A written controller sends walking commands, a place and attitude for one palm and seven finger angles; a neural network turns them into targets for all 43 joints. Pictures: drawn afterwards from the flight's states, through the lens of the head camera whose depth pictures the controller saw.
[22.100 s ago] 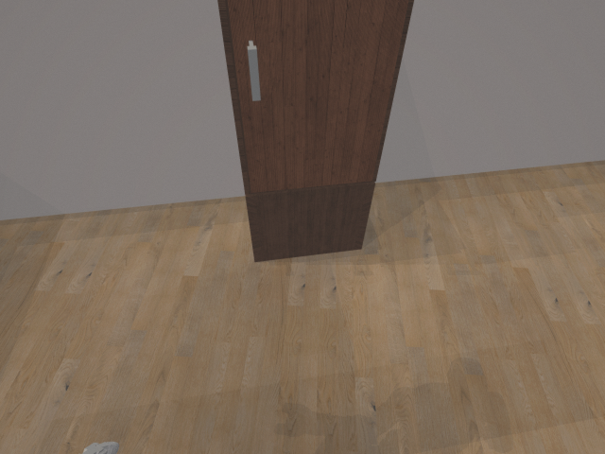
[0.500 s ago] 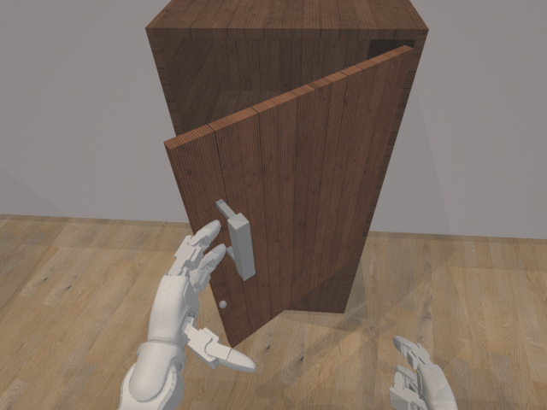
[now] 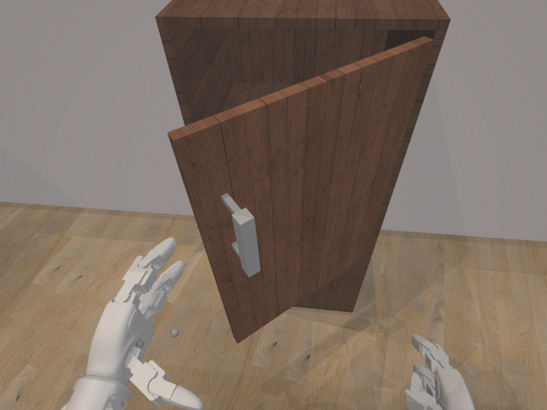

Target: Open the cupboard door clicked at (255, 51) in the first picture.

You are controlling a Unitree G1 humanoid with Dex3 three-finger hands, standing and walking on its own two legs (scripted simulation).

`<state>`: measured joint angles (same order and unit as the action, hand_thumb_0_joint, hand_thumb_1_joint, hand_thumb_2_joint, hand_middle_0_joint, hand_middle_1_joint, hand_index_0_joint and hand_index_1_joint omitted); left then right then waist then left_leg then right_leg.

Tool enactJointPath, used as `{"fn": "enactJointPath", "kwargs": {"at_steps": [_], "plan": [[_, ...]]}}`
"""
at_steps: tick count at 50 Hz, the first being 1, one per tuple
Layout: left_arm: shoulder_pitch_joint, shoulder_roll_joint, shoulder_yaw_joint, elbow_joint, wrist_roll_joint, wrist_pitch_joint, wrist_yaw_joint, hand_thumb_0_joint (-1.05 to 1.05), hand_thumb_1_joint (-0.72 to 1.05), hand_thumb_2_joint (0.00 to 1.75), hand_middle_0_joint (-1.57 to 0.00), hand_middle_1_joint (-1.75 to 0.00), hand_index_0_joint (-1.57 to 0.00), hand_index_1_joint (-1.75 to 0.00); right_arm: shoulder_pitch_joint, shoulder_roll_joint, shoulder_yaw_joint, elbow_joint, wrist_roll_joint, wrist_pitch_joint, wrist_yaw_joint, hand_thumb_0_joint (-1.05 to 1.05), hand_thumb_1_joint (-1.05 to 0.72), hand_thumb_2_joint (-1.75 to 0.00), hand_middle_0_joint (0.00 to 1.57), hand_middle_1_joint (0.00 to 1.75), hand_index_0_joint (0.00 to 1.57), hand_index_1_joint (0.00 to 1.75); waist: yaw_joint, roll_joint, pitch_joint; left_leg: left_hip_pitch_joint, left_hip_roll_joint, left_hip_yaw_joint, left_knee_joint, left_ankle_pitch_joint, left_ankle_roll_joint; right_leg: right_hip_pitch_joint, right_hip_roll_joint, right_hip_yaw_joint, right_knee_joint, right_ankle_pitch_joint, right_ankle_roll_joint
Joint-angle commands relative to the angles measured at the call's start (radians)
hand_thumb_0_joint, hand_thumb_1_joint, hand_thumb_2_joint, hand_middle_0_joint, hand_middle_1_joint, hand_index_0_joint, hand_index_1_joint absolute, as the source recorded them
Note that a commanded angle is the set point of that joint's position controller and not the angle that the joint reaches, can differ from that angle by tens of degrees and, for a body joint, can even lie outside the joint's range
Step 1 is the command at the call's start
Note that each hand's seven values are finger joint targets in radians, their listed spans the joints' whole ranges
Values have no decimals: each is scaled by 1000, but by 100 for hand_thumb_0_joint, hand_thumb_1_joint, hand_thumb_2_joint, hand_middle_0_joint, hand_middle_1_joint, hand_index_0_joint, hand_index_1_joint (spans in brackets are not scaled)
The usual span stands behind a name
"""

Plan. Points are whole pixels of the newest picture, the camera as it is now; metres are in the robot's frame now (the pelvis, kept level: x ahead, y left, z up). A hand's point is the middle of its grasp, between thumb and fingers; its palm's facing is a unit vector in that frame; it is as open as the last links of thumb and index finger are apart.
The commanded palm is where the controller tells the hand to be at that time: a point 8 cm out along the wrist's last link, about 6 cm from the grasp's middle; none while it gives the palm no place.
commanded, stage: draw the hand back to the body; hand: left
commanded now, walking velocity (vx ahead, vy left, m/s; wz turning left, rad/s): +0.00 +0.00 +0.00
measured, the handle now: (240, 235) +0.33 +0.08 +0.10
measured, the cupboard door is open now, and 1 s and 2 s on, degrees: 41 41 41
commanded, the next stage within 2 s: step back with the hand held close in 1.64 s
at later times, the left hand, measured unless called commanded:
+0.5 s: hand (127, 324) +0.19 +0.18 +0.12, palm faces -0.03 -1.00 -0.06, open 16.3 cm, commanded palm +0.16 +0.24 +0.14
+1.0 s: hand (55, 293) +0.20 +0.25 +0.16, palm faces +0.32 -0.88 -0.35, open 12.3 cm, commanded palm +0.16 +0.30 +0.18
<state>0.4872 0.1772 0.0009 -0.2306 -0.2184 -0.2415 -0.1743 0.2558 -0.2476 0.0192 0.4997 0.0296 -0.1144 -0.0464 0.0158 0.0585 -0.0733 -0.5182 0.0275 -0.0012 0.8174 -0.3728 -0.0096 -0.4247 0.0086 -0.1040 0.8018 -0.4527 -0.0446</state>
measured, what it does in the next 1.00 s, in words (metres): stands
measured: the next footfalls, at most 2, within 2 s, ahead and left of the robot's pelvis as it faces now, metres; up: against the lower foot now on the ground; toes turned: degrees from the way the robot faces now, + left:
none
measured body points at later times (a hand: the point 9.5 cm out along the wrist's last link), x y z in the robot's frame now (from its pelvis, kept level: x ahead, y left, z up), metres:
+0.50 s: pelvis +0.00 +0.02 +0.01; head -0.01 +0.01 +0.46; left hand +0.19 +0.23 +0.13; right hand +0.19 -0.20 -0.05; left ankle +0.03 +0.13 -0.70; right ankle -0.02 -0.09 -0.70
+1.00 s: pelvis +0.01 +0.03 +0.04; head +0.00 +0.01 +0.49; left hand +0.18 +0.29 +0.18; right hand +0.20 -0.19 -0.05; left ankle +0.03 +0.13 -0.70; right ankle -0.02 -0.09 -0.70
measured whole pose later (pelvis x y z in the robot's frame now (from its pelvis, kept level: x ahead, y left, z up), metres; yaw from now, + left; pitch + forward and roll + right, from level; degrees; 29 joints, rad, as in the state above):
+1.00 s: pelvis +0.01 +0.03 +0.04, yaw -1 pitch -4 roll +0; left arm 0.49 0.31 0.18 -0.39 -0.05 -0.06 0.12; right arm 0.19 -0.22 0.05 0.62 0.00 -0.11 -0.08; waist 0.07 0.06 0.03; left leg -0.16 -0.01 0.04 0.45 -0.23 0.03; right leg -0.07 -0.01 -0.07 0.42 -0.28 -0.01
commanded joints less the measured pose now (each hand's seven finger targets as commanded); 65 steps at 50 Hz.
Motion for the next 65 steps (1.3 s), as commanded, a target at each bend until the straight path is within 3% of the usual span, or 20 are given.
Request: {"fn": "enactJointPath", "kwargs": {"at_steps": [1, 3, 5, 7, 9, 15, 23, 25, 28, 29, 30, 31, 35, 40, 47, 50, 57, 61, 62, 65], "plan": [[-105, 62, 28, -241, -5, -71, 5, 0, -50, 30, -15, -30, -15, -30, -96, -85, -33, -180, 2, -83, -8, 0, -90, -90, 20, 30, 20, 30, -21, -85, -112, 98, -46, -29, -77, 143, 37, -20, -13, 104, -160, 275, 48], [-94, 62, 27, -240, -1, -64, 14, 0, -50, 30, -15, -30, -15, -30, -95, -84, -33, -181, 2, -90, -7, 0, -90, -90, 20, 30, 20, 30, -14, -75, -113, 98, -44, -31, -81, 134, 36, -27, -9, 96, -156, 249, 43], [-97, 124, 86, -254, 7, -51, 30, 0, -50, 30, -15, -30, -15, -30, -99, -86, -31, -176, 2, -87, -9, 0, -90, -90, 20, 30, 20, 30, 1, -63, -113, 97, -41, -31, -92, 131, 37, -15, -6, 96, -162, 227, 38], [-112, 107, 74, -294, 10, -40, 37, 0, -50, 30, -15, -30, -15, -30, -106, -78, -25, -185, 4, -90, -10, 0, -90, -90, 20, 30, 20, 30, 3, -24, -125, 124, -41, -29, -109, 134, 36, -7, -3, 82, -159, 225, 33], [-81, 107, 88, -301, 0, -25, 40, 0, -50, 30, -15, -30, -15, -30, -105, -76, -24, -184, 8, -96, -11, 0, -90, -90, 20, 30, 20, 30, 9, -36, -126, 140, -37, -32, -122, 149, 34, 2, 4, 67, -158, 246, 31], [-59, 126, 115, -298, -22, 42, 13, 0, -50, 30, -15, -30, -15, -30, -117, -85, -19, -173, 11, -100, -17, 0, -90, -90, 20, 30, 20, 30, 4, -66, -69, 144, -31, -38, -148, 140, 37, 10, 11, 56, -190, 238, 36], [-92, 156, 167, -368, -58, 78, -23, 0, -50, 30, -15, -30, -15, -30, -119, -88, -8, -162, 16, -125, -30, 0, -90, -90, 20, 30, 20, 30, 13, -12, -79, 206, -33, -48, -181, 157, 33, 37, 14, 42, -212, 247, 31], [-95, 180, 195, -356, -62, 91, -32, 0, -43, 33, -15, -30, -15, -30, -124, -95, -10, -150, 16, -128, -32, 0, -90, -90, 20, 30, 20, 30, 15, -40, -82, 210, -33, -50, -186, 168, 34, 56, 15, 42, -222, 256, 31], [-81, 176, 207, -371, -79, 112, -54, 0, -32, 37, -16, -30, -16, -30, -131, -92, -6, -149, 19, -137, -33, 0, -90, -90, 20, 30, 20, 30, 21, -15, -76, 231, -34, -50, -200, 191, 34, 68, 15, 35, -230, 288, 32], [-130, 296, 224, -454, 66, 106, 95, 0, -29, 39, -16, -30, -16, -30, -155, -81, -3, -146, 3, -119, -54, 0, -90, -90, 20, 30, 20, 30, 51, -9, -25, 232, -30, -36, -243, 165, 34, 87, -6, 91, -307, 248, 23], [-77, 246, 214, -410, 84, 120, 164, 0, -26, 40, -16, -30, -16, -30, -146, -68, 2, -131, -8, -113, -61, 0, -90, -90, 20, 30, 20, 30, 35, -39, 38, 238, -30, -34, -256, 139, 30, 72, -13, 85, -349, 203, 25], [-54, 203, 178, -389, 105, 133, 199, 0, -22, 42, -16, -30, -16, -30, -152, -70, 7, -124, -12, -101, -61, 0, -90, -90, 20, 30, 20, 30, 30, -41, 49, 256, -24, -39, -277, 123, 31, 80, -15, 80, -359, 174, 27], [-71, 240, 209, -375, 146, 131, 270, 0, -8, 48, -16, -30, -16, -30, -173, -76, 2, -94, -21, -74, -63, 0, -90, -90, 20, 30, 20, 30, 31, -22, 41, 325, -18, -32, -341, 127, 34, 147, -18, 75, -416, 162, 27], [-96, 256, 223, -407, 176, 112, 303, 0, 9, 55, -17, -30, -17, -30, -185, -81, 3, -68, -30, -78, -54, 0, -90, -90, 20, 30, 20, 30, 37, 35, 7, 402, -13, -43, -412, 209, 28, 230, -13, 64, -427, 237, 20], [-78, 267, 282, -369, 170, 108, 307, 0, 34, 66, -18, -30, -18, -30, -200, -81, -9, -49, -32, -58, -45, 0, -90, -90, 20, 30, 20, 30, 43, -36, 34, 434, -8, -29, -451, 279, 28, 281, -8, 62, -460, 302, 25], [-69, 299, 333, -367, 170, 105, 308, 0, 44, 70, -18, -30, -18, -30, -198, -84, -15, -38, -33, -49, -41, 0, -90, -90, 20, 30, 20, 30, 52, 3, 20, 446, -9, -23, -451, 322, 26, 308, -8, 67, -467, 343, 22], [-84, 320, 392, -351, 154, 108, 306, 0, 69, 81, -19, -30, -19, -30, -204, -80, -25, -35, -28, -26, -37, 0, -90, -90, 20, 30, 20, 30, 49, -25, 32, 461, -8, -7, -445, 371, 31, 316, -9, 71, -479, 412, 28], [-124, 355, 436, -369, 153, 100, 311, 0, 83, 87, -20, -30, -20, -30, -203, -82, -30, -29, -27, -26, -39, 0, -90, -90, 20, 30, 20, 30, 52, 31, 15, 474, -12, -2, -441, 387, 30, 327, -13, 75, -482, 429, 26], [-116, 357, 444, -363, 150, 100, 312, 0, 87, 88, -20, -30, -20, -30, -202, -81, -32, -26, -26, -27, -39, 0, -90, -90, 20, 30, 20, 30, 53, -1, 7, 479, -12, -4, -438, 401, 32, 331, -12, 73, -479, 443, 28], [-101, 334, 426, -332, 150, 105, 306, 0, 90, 90, -20, -30, -20, -30, -205, -87, -37, -23, -25, -23, -36, 0, -90, -90, 20, 30, 20, 30, 52, -4, 15, 483, -10, 5, -434, 420, 34, 328, -12, 75, -484, 465, 29]]}}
